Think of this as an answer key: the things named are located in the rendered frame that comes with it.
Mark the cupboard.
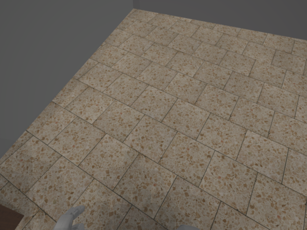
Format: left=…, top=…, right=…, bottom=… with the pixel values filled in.
left=0, top=204, right=24, bottom=230

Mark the left robot hand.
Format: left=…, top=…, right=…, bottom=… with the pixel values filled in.
left=53, top=205, right=87, bottom=230

